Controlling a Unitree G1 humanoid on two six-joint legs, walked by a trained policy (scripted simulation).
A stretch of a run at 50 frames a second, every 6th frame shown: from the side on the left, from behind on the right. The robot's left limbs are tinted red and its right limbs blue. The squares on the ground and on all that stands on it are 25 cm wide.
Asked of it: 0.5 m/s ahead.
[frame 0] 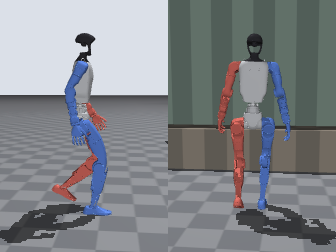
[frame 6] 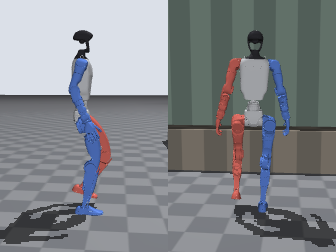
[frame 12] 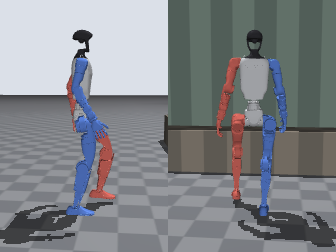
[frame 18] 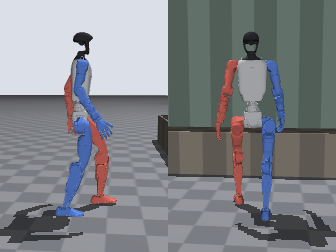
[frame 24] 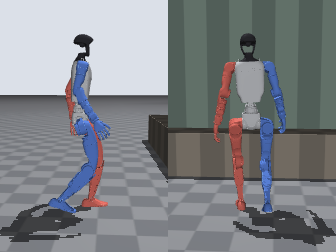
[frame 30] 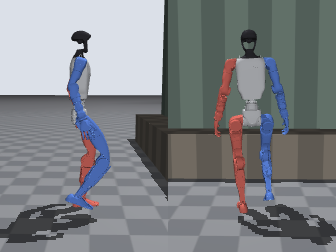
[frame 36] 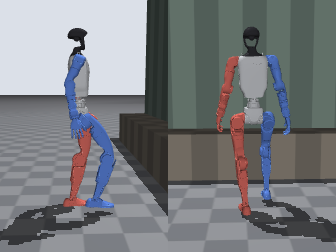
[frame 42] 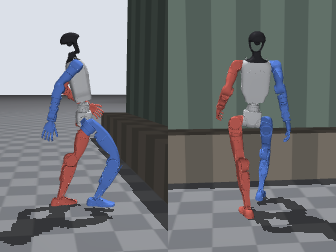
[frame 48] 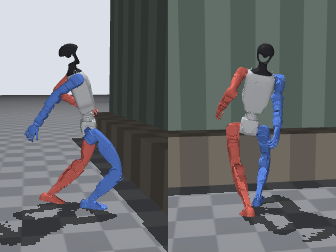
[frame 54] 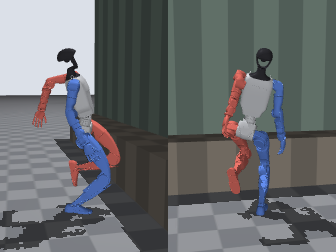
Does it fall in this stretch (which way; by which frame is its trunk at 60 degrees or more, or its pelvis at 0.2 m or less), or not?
no
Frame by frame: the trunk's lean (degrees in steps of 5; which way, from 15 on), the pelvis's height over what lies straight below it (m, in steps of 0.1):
0: 5, 0.8
6: 0, 0.8
12: 0, 0.8
18: 5, 0.8
24: 5, 0.8
30: 5, 0.8
36: 5, 0.8
42: 15 backward, 0.7
48: 20 backward and to its right, 0.7
54: 20 backward and to its right, 0.7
